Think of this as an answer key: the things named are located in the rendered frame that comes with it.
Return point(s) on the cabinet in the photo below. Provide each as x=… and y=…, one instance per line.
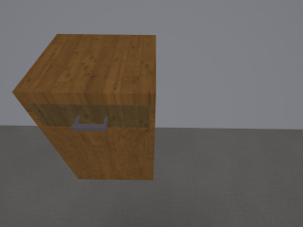
x=103, y=69

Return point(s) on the drawer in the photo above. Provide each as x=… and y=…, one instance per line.
x=119, y=115

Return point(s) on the handle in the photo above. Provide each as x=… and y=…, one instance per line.
x=89, y=127

